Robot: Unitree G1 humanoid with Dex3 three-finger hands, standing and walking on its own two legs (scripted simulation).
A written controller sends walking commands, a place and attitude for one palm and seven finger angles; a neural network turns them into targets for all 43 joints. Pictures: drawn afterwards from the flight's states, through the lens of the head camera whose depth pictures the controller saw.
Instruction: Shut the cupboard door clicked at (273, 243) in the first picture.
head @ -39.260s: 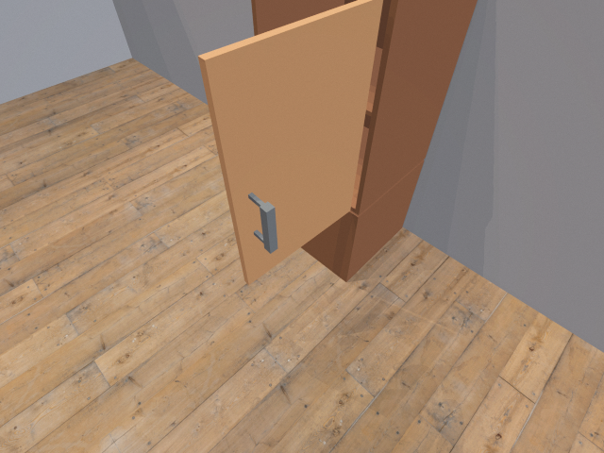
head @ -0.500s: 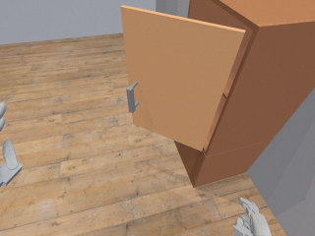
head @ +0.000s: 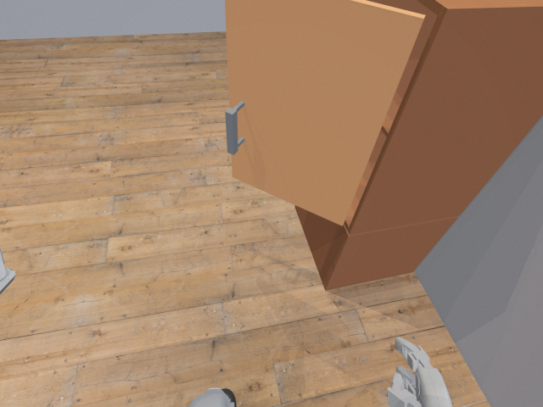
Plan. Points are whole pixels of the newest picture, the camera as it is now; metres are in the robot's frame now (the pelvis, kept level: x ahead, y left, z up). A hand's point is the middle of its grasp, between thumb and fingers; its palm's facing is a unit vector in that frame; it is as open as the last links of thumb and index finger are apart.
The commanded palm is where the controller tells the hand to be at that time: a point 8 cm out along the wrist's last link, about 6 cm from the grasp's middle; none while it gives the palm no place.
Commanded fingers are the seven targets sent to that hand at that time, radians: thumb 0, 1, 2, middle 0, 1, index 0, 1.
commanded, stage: stop stepping back and stand still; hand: left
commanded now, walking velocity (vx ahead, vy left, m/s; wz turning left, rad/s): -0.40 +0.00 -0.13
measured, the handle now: (236, 128) +0.79 +0.15 -0.09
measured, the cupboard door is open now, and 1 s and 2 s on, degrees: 48 48 48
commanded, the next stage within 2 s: let the arm hang, fingers relaxed in 1.18 s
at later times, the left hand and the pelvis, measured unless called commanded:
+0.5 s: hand out of the picture +0.17 +0.31 +0.16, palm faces +0.43 -0.84 -0.33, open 7.4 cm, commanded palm +0.10 +0.33 +0.20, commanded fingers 0.00 0.90 0.90 -0.20 -0.30 -0.20 -0.30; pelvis -0.06 +0.04 +0.02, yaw -3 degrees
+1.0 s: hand out of the picture +0.18 +0.30 +0.16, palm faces +0.39 -0.87 -0.29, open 7.4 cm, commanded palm +0.09 +0.35 +0.20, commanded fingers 0.00 0.90 0.90 -0.20 -0.30 -0.20 -0.30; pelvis -0.06 +0.06 +0.02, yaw -3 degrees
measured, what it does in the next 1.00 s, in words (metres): steps on the spot: left foot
